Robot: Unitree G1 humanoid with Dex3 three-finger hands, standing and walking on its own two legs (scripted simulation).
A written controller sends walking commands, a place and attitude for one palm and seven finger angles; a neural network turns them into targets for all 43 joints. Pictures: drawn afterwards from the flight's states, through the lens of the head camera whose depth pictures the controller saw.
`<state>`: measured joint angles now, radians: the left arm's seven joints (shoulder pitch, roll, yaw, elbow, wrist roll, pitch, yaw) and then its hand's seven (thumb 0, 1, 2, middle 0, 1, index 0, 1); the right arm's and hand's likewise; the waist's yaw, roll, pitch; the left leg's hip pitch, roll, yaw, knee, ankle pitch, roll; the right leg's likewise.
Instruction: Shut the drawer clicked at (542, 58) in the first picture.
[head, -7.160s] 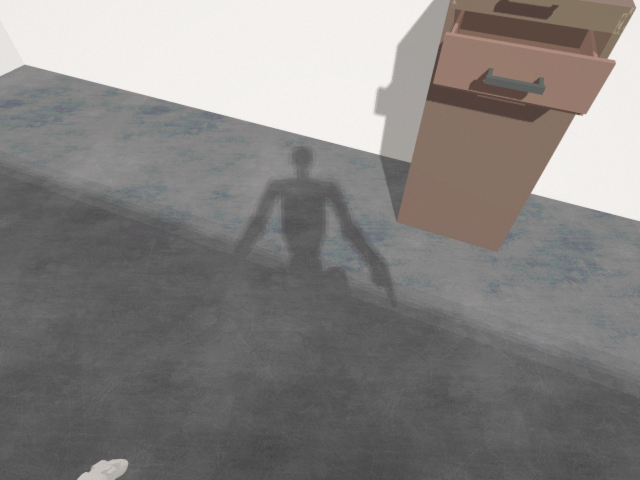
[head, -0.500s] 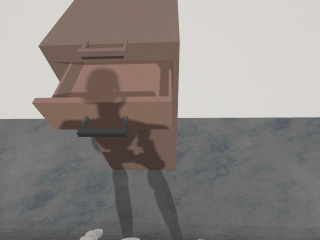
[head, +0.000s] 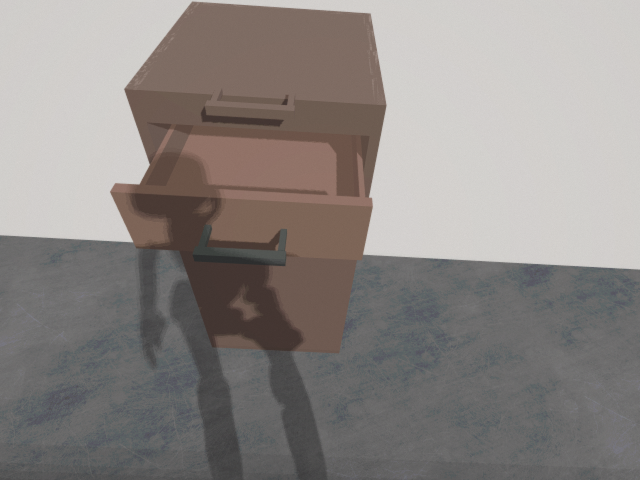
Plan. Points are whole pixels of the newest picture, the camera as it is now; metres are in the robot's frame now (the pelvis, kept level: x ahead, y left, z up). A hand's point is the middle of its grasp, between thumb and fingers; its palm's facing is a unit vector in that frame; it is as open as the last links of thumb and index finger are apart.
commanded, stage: come to a stop and stand still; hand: left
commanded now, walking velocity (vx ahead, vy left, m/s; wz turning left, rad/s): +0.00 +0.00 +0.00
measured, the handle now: (242, 245) +0.44 +0.15 +0.02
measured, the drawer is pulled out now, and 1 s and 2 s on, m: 0.18 0.18 0.18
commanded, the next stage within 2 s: look again from close up in 0.28 s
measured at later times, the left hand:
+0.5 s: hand out of the picture +0.04 +0.16 -0.19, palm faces +0.02 -0.98 -0.21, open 7.3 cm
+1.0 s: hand out of the picture -0.01 +0.19 -0.19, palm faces +0.00 -0.98 -0.18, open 7.4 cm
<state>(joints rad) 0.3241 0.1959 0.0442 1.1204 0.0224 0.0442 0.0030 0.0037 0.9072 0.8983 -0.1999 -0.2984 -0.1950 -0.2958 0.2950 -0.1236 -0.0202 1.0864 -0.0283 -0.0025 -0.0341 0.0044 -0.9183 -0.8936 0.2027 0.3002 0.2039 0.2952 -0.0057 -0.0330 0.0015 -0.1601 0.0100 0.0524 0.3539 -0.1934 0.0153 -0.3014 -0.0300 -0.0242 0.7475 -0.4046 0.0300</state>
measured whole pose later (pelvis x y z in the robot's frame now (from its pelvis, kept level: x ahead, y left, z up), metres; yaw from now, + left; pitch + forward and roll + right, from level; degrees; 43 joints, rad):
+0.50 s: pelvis +0.01 -0.02 -0.01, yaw +0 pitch -1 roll +0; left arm 0.26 0.17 0.00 1.04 0.02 -0.01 0.04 0.01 0.92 0.90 -0.20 -0.30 -0.20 -0.30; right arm 0.18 -0.17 -0.01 1.07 -0.02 0.00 -0.03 0.00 -0.92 -0.89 0.20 0.30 0.20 0.29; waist 0.00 0.00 0.04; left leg -0.21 0.03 0.04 0.55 -0.32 -0.01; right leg -0.16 0.00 -0.05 0.52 -0.34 -0.02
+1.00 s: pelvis -0.01 +0.02 -0.01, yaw -1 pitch -2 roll -1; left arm 0.29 0.16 -0.01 1.09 0.02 -0.01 0.05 0.00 0.90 0.90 -0.20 -0.30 -0.20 -0.30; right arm 0.23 -0.15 0.00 1.15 -0.01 0.00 -0.02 0.00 -0.92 -0.89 0.20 0.30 0.20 0.29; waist 0.00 -0.01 0.06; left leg -0.18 -0.01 0.07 0.47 -0.26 0.05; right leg -0.14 -0.04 -0.02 0.44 -0.27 0.04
